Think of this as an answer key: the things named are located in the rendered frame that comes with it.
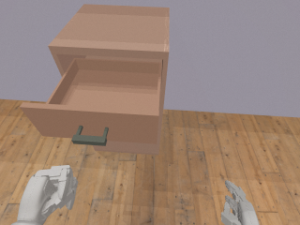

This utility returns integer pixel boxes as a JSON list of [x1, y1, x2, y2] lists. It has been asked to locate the handle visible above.
[[72, 126, 109, 146]]

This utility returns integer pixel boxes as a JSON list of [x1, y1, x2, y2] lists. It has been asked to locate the cabinet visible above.
[[48, 4, 170, 156]]

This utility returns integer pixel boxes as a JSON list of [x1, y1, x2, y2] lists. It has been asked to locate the right robot hand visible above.
[[221, 180, 260, 225]]

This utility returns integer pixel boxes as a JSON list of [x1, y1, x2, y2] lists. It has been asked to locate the left robot hand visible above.
[[17, 165, 79, 225]]

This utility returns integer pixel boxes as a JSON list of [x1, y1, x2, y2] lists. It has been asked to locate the drawer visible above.
[[20, 58, 161, 144]]

